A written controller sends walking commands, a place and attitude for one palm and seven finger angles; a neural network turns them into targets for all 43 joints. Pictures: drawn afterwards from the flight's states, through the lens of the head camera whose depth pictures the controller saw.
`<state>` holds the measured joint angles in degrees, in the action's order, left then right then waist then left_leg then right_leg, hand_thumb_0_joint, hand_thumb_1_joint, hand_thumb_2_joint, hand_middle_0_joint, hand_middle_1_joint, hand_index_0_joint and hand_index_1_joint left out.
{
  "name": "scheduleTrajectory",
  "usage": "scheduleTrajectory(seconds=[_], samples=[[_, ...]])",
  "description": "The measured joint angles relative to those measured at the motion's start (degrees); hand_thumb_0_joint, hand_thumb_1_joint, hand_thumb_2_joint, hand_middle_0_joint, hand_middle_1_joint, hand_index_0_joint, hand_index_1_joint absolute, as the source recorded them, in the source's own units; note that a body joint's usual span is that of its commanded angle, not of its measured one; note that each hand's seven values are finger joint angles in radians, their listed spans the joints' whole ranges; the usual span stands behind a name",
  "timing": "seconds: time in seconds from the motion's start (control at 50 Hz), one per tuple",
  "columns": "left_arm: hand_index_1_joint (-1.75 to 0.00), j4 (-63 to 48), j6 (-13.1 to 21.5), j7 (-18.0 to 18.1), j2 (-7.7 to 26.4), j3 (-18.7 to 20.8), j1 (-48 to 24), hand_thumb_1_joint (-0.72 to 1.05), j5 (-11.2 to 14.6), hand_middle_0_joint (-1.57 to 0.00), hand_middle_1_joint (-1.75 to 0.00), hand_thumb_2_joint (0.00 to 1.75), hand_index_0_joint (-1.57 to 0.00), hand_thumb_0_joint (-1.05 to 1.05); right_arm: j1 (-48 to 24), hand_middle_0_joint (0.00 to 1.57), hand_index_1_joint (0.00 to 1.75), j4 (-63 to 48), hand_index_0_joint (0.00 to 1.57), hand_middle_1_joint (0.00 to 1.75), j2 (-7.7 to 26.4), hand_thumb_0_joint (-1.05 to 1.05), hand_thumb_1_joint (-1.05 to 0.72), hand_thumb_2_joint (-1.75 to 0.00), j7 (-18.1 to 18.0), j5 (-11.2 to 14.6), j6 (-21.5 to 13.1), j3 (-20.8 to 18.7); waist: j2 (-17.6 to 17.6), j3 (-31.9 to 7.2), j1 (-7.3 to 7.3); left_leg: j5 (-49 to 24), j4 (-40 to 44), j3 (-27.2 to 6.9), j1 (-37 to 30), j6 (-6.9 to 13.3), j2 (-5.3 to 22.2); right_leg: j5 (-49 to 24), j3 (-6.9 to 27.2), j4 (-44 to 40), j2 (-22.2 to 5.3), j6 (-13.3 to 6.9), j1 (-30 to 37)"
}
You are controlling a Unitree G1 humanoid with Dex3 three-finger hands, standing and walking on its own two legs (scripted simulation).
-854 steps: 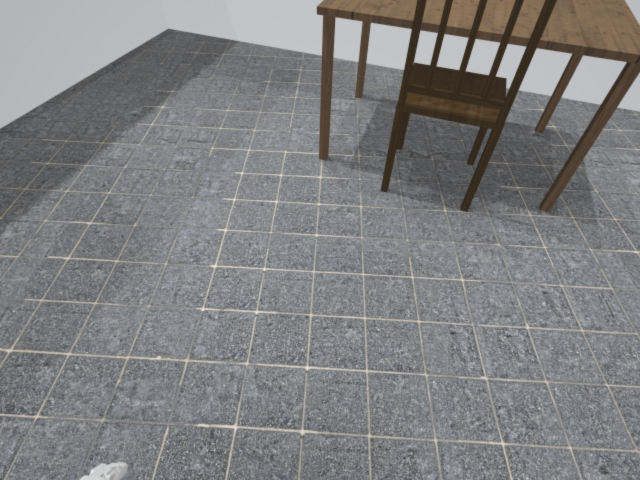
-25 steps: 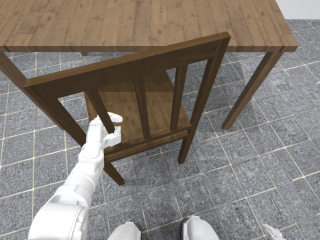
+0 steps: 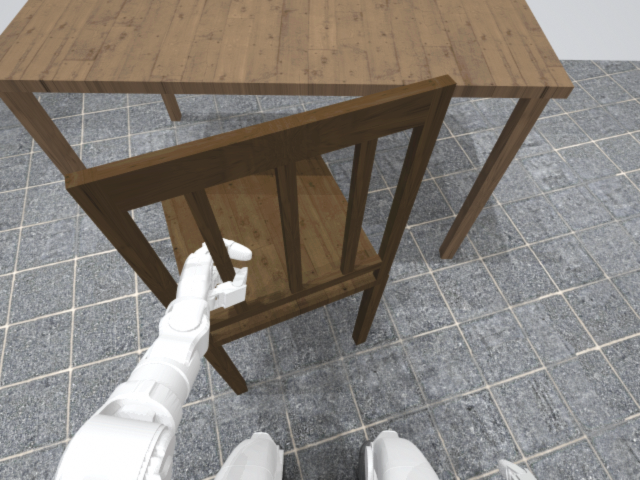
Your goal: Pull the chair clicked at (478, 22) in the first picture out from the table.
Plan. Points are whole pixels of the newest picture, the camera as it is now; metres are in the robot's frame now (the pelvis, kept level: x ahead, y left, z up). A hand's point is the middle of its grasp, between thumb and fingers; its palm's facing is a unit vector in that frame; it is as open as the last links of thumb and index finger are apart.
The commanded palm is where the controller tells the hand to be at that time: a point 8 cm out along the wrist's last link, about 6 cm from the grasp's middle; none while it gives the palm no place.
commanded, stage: step backward, pulling the chair out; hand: left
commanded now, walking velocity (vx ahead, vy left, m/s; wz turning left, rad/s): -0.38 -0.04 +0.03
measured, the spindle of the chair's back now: (291, 240) +0.44 +0.06 -0.03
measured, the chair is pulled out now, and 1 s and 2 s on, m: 0.26 0.43 0.60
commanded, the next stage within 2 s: stop walking, hand still on the chair in 1.14 s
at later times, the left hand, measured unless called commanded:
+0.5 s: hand (227, 329) +0.30 +0.14 -0.05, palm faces +0.05 -0.98 -0.19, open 5.3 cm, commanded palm +0.30 +0.19 -0.05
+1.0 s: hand (211, 413) +0.20 +0.14 -0.05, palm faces -0.01 -0.98 -0.20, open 5.3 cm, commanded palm +0.20 +0.19 -0.05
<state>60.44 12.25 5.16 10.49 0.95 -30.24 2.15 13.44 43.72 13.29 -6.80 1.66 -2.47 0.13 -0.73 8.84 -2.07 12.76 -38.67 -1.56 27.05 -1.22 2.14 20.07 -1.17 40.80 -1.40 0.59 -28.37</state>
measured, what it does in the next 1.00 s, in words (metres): walks backwards: left foot, then right foot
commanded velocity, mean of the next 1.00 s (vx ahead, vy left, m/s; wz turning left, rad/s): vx -0.37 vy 0.00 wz -0.01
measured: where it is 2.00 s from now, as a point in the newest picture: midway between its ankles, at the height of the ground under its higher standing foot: outside the picture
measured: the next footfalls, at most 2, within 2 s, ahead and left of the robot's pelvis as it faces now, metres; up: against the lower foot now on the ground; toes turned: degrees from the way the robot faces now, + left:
left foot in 0.30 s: +0.00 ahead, +0.14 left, +0.00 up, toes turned +3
right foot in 0.48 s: +0.01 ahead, -0.13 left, +0.00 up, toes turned +0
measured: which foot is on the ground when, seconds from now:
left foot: down 0.00-0.10, up 0.12-0.28, down 0.30-0.54, up 0.56-0.74, down 0.76-1.00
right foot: down 0.00-0.32, up 0.34-0.46, down 0.48-0.82, up 0.84-0.98, down 1.00-1.00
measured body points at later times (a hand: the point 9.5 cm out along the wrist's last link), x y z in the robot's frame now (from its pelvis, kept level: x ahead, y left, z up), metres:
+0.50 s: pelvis -0.07 -0.01 +0.01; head +0.02 -0.01 +0.45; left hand +0.29 +0.19 -0.04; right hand +0.02 -0.27 -0.13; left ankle -0.04 +0.13 -0.72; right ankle -0.03 -0.13 -0.72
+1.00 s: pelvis -0.17 +0.01 +0.01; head -0.08 +0.01 +0.45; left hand +0.19 +0.19 -0.03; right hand -0.08 -0.23 -0.12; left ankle -0.16 +0.16 -0.72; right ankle -0.16 -0.10 -0.72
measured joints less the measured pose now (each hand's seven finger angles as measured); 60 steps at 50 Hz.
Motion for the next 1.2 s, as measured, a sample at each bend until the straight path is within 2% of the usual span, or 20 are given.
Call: scheduleTrajectory(seconds=[0.04,0.1,0.18,0.22,0.26,0.3,0.34,0.42,0.5,0.56,0.64,0.72,0.78,0.84,0.9,0.96,1.0,1.06,1.14,1.2], samples=[[-1.45,0.8,0.2,-0.3,0.6,0.3,-0.5,0.68,-0.1,-0.24,-1.22,0.76,-0.50,0.00,0.2,0.20,0.30,0.6,0.20,0.30,-0.7,0.01,-0.90,-0.90,0.2,-0.2,-0.7,0.2,-0.4,0.2,0.59,-0.1,-0.8,-0.5,0.6,-0.5,0.9,-2.8,0.0,-2.3,1.1,0.0,2.0],[-1.45,1.5,0.4,-0.5,1.6,1.4,-1.5,0.67,-0.1,-0.26,-1.21,0.77,-0.50,0.00,-0.2,0.20,0.30,1.2,0.20,0.30,-1.4,0.01,-0.90,-0.90,0.6,-0.1,-1.5,0.4,-0.8,1.3,0.43,-0.7,-1.5,-1.3,1.2,-1.3,1.7,-10.4,-0.9,-4.0,1.8,-0.4,2.2],[-1.45,2.1,0.5,0.3,1.6,3.0,-1.3,0.67,0.1,-0.27,-1.20,0.78,-0.50,0.00,-1.2,0.20,0.30,2.2,0.21,0.30,-0.5,0.01,-0.90,-0.90,1.0,0.2,-1.5,0.0,0.4,0.8,-1.16,11.8,-10.7,-1.5,3.4,-1.4,-1.4,-9.6,-0.6,-3.1,-0.2,-0.9,0.4],[-1.45,2.4,0.0,0.7,0.8,3.5,-1.4,0.67,-0.1,-0.26,-1.20,0.78,-0.50,0.01,-1.4,0.20,0.30,2.8,0.20,0.30,0.8,0.01,-0.90,-0.90,0.9,0.0,-1.5,-0.1,0.9,0.4,-1.81,14.6,-12.8,-0.9,1.8,-1.4,-2.6,-10.7,-0.3,-4.2,-1.6,-0.3,0.2],[-1.45,2.6,-0.5,0.7,0.1,3.4,-1.7,0.67,-0.4,-0.25,-1.20,0.77,-0.50,0.01,-1.3,0.20,0.30,3.2,0.20,0.30,2.1,0.01,-0.90,-0.90,0.7,0.1,-1.7,-0.1,1.3,-0.2,-2.38,14.3,-7.7,-0.3,-2.3,-1.5,-2.7,-11.7,-0.4,-5.2,-2.8,0.3,-0.2],[-1.45,2.5,-1.1,0.6,-0.4,2.3,-2.4,0.68,-0.6,-0.24,-1.21,0.77,-0.50,0.01,-0.7,0.20,0.30,3.2,0.20,0.30,3.3,0.01,-0.90,-0.90,0.2,0.2,-1.8,-0.3,1.3,-1.1,-2.85,6.6,1.2,0.4,-6.1,-0.8,-2.1,-12.3,-1.0,-5.4,-3.8,1.0,-1.2],[-1.45,1.9,-1.8,0.3,-0.1,1.3,-3.1,0.68,-0.6,-0.23,-1.22,0.77,-0.50,0.01,-0.9,0.20,0.30,2.7,0.20,0.30,3.2,0.01,-0.90,-0.90,-0.1,0.2,-1.5,-0.8,3.0,-0.2,-1.70,3.3,2.2,1.7,-6.2,0.1,-2.9,-12.2,0.2,-5.5,-4.4,1.2,-1.7],[-1.45,1.0,-1.8,-0.2,0.0,0.6,-2.5,0.69,-0.1,-0.22,-1.21,0.76,-0.50,0.01,0.0,0.20,0.30,0.6,0.20,0.30,2.2,0.01,-0.90,-0.90,0.2,-0.6,-1.3,-1.3,1.6,0.5,-0.14,4.3,1.9,1.8,-5.5,0.1,-0.9,-2.1,0.3,0.7,-1.5,0.1,-0.1],[-1.45,1.8,-0.4,-0.5,0.8,1.5,-2.5,0.68,-0.2,-0.24,-1.21,0.77,-0.50,0.01,-0.3,0.20,0.30,0.7,0.20,0.30,0.2,0.01,-0.90,-0.90,1.7,-0.8,-1.7,-0.6,0.2,0.8,1.22,4.0,1.0,1.3,-4.3,-1.2,1.6,-5.5,-0.2,-5.9,0.9,-0.6,6.4],[-1.45,2.7,0.6,-0.3,1.2,3.5,-3.2,0.67,0.1,-0.25,-1.20,0.77,-0.50,0.01,-2.6,0.20,0.30,1.1,0.20,0.30,-0.4,0.01,-0.90,-0.90,1.8,-0.1,-1.4,-0.1,-1.5,2.4,0.05,2.6,-1.2,0.1,-2.6,-1.9,2.7,-7.3,-1.1,-7.7,2.3,-1.1,6.3],[-1.45,2.6,-0.9,0.3,0.6,4.7,-4.1,0.68,0.2,-0.24,-1.18,0.76,-0.50,0.01,-4.1,0.20,0.30,1.1,0.20,0.30,0.4,0.01,-0.90,-0.90,1.0,0.2,-0.9,-0.1,-0.1,2.4,-1.63,14.2,-10.1,-1.5,-0.3,-2.3,-1.1,-8.8,-0.6,-7.4,-0.4,-0.9,4.0],[-1.45,1.0,-2.9,0.6,-0.9,3.7,-4.4,0.69,0.0,-0.22,-1.17,0.75,-0.50,0.01,-4.4,0.20,0.30,0.9,0.20,0.30,2.6,0.01,-0.90,-0.90,0.2,0.3,0.1,-0.2,0.7,1.6,-2.88,13.8,-3.2,-0.3,-4.7,-2.5,-1.4,-10.7,-0.5,-8.2,-3.3,0.6,2.1],[-1.45,-0.6,-4.2,0.5,-1.5,1.1,-4.6,0.69,-0.3,-0.21,-1.19,0.74,-0.50,0.01,-4.1,0.20,0.30,0.4,0.20,0.30,3.9,0.01,-0.90,-0.90,-0.6,0.4,0.9,-0.9,1.1,1.1,-3.29,3.4,6.5,1.7,-9.3,-1.6,-0.4,-12.0,-0.5,-8.2,-4.6,1.9,0.6],[-1.45,-2.3,-4.7,0.1,-0.9,-1.0,-4.0,0.70,-0.4,-0.19,-1.20,0.74,-0.50,0.00,-3.5,0.20,0.30,-1.4,0.20,0.30,2.9,0.01,-0.90,-0.90,-0.7,0.0,2.1,-1.6,3.4,1.7,-1.33,3.4,6.7,4.3,-9.7,-0.6,-1.1,-12.4,1.0,-6.9,-5.1,1.9,0.2],[-1.45,-2.6,-3.7,-0.3,-0.9,-1.4,-2.3,0.70,-0.5,-0.19,-1.21,0.74,-0.50,0.00,-1.9,0.20,0.30,-2.6,0.20,0.30,1.3,0.01,-0.91,-0.90,0.2,-0.9,1.9,-1.6,2.0,1.4,-0.39,4.0,6.0,4.4,-8.8,-0.4,0.8,-1.3,0.4,0.7,-2.0,0.5,1.3],[-1.45,-1.1,-1.6,-0.6,-0.5,-0.9,-1.6,0.69,-0.6,-0.20,-1.21,0.75,-0.50,0.00,-0.9,0.20,0.30,-2.1,0.20,0.30,-0.8,0.01,-0.90,-0.90,1.9,-1.1,0.9,-0.9,1.2,1.5,0.99,3.1,6.1,4.8,-8.7,-0.9,2.4,-0.2,-0.5,-2.5,0.4,-0.1,6.5],[-1.45,0.0,-0.5,-0.8,0.0,-0.2,-1.6,0.68,-0.6,-0.21,-1.20,0.76,-0.50,0.00,-0.6,0.20,0.30,-1.6,0.20,0.30,-1.8,0.01,-0.90,-0.90,2.8,-1.2,0.6,-0.2,0.6,1.5,1.67,3.0,5.1,5.2,-7.9,-1.6,3.3,-3.5,-0.7,-7.8,1.3,-0.7,10.0],[-1.45,2.2,0.6,-0.7,0.1,2.6,-2.1,0.67,0.1,-0.22,-1.19,0.76,-0.50,0.00,-2.2,0.20,0.30,0.0,0.20,0.30,-2.0,0.01,-0.90,-0.90,3.1,-0.4,0.8,0.4,-2.8,3.3,0.43,2.2,1.7,3.6,-6.0,-2.0,5.3,-6.8,-1.6,-10.9,3.6,-2.1,11.0],[-1.45,3.8,-0.3,-0.1,0.0,4.9,-2.8,0.67,0.5,-0.22,-1.16,0.76,-0.50,0.01,-2.5,0.20,0.30,0.9,0.21,0.30,-1.4,0.01,-0.90,-0.90,2.0,0.3,0.5,0.3,-1.1,2.4,-0.89,13.3,-9.4,0.3,-2.3,-2.1,0.7,-7.8,-0.6,-9.7,1.3,-2.4,7.9],[-1.45,3.9,-1.4,0.3,-0.7,5.2,-3.1,0.68,0.4,-0.21,-1.16,0.75,-0.50,0.01,-2.3,0.20,0.30,0.9,0.20,0.30,0.5,0.01,-0.90,-0.90,1.3,0.4,0.4,0.2,-0.2,1.6,-1.92,14.7,-8.6,0.4,-3.7,-2.2,-0.8,-9.0,-0.4,-9.3,-0.5,-1.8,6.1]])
